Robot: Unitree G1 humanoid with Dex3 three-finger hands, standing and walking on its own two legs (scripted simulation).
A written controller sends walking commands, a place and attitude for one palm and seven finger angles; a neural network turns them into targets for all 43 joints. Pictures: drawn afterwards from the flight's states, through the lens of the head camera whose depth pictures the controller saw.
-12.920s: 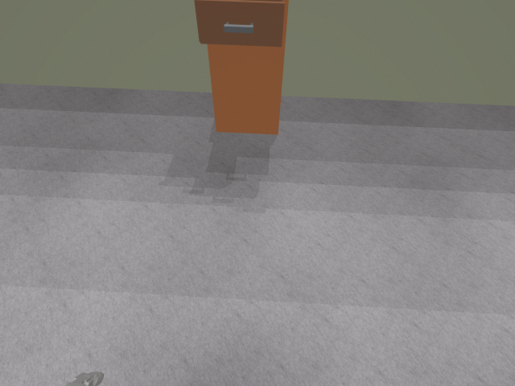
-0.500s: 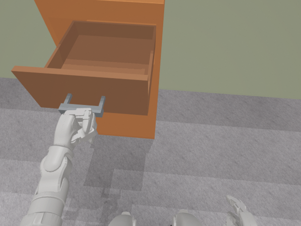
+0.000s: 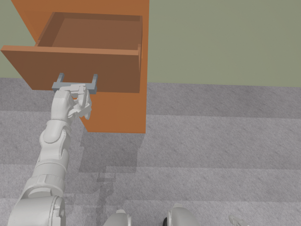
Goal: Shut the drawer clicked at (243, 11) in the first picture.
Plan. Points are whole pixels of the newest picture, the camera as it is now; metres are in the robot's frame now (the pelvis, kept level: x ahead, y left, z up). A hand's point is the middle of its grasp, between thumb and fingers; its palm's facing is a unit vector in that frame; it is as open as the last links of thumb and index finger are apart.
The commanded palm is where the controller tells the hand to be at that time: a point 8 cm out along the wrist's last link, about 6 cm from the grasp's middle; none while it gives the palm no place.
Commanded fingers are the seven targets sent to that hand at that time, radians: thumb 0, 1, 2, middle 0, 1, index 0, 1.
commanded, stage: push the drawer shut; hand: left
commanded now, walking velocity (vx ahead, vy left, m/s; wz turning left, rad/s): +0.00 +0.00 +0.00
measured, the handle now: (76, 82) +0.50 +0.21 +0.05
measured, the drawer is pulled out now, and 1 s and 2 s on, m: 0.18 0.05 0.00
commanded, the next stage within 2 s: pull the fist back off the drawer in 1.68 s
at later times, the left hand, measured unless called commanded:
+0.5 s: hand (91, 88) +0.48 +0.16 +0.05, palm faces -0.05 -1.00 -0.02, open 2.9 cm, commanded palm +0.46 +0.21 +0.06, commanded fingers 0.00 0.90 0.90 -1.40 -1.60 -1.40 -1.60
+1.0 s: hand (97, 69) +0.55 +0.15 +0.05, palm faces -0.04 -1.00 -0.02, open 3.0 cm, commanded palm +0.53 +0.20 +0.06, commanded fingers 0.00 0.90 0.90 -1.40 -1.60 -1.40 -1.60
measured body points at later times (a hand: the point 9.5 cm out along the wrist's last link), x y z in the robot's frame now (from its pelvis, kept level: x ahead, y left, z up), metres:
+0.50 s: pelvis +0.00 +0.00 -0.01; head +0.11 +0.01 +0.42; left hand +0.47 +0.22 +0.06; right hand +0.05 -0.26 -0.13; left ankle +0.00 +0.10 -0.68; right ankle +0.04 -0.12 -0.68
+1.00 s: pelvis +0.00 +0.00 -0.02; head +0.16 +0.02 +0.40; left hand +0.54 +0.21 +0.06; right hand -0.02 -0.26 -0.13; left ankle +0.00 +0.10 -0.68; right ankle +0.04 -0.12 -0.68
